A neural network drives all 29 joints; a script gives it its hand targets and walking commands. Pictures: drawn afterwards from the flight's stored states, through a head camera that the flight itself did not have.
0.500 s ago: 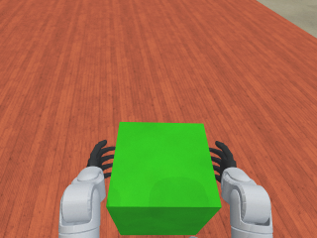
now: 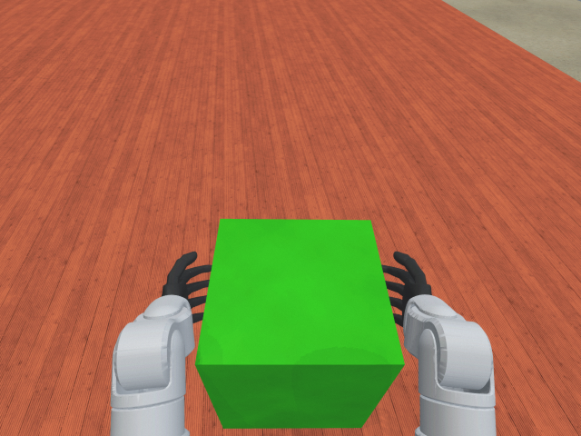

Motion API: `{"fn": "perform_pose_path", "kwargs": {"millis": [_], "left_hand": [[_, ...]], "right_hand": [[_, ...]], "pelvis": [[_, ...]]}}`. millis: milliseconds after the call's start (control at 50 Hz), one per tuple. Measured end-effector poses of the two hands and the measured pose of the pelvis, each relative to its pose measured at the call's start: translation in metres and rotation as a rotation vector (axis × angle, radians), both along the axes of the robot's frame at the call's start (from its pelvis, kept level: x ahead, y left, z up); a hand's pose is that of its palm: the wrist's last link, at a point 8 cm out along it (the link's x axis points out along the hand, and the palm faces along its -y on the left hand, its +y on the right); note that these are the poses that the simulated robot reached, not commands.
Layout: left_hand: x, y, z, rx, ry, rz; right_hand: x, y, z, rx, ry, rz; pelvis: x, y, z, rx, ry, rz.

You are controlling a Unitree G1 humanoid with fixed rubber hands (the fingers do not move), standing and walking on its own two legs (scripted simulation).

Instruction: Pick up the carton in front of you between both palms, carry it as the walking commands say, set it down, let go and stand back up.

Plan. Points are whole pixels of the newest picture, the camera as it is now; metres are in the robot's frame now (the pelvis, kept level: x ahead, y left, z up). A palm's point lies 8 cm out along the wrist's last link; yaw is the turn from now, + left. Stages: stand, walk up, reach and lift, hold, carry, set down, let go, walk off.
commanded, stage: carry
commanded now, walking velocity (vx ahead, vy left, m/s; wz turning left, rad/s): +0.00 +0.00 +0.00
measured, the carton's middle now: (294, 328) +0.28 +0.01 +0.01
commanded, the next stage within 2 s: none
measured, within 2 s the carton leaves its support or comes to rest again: neither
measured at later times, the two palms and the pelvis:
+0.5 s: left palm (189, 257) +0.34 +0.15 +0.10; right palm (404, 259) +0.34 -0.15 +0.10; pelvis +0.07 +0.00 +0.01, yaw +1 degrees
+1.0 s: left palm (210, 277) +0.35 +0.14 +0.03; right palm (403, 284) +0.34 -0.16 +0.03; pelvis +0.07 -0.01 -0.01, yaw -1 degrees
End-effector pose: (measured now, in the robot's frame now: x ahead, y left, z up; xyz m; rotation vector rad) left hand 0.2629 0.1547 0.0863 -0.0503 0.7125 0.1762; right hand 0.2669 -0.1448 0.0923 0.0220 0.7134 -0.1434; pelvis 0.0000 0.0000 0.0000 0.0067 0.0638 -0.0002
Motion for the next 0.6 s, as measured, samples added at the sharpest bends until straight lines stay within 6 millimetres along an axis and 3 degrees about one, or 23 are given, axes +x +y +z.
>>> {"fn": "perform_pose_path", "kwargs": {"millis": [160, 440, 600], "left_hand": [[0.038, -0.001, 0.001, 0.003, 0.006, -0.006], [0.07, -0.003, 0.013, 0.014, 0.01, 0.001], [0.083, 0.005, -0.012, 0.012, 0.014, -0.003]], "right_hand": [[0.036, -0.001, 0.0, 0.004, 0.005, -0.007], [0.07, -0.003, 0.009, 0.008, 0.01, 0.006], [0.084, 0.005, -0.012, -0.03, 0.014, 0.023]], "pelvis": [[0.036, 0.001, 0.002, 0.002, 0.017, -0.003], [0.071, -0.003, 0.016, 0.002, 0.017, 0.003], [0.084, 0.003, 0.002, 0.01, 0.01, -0.003]]}}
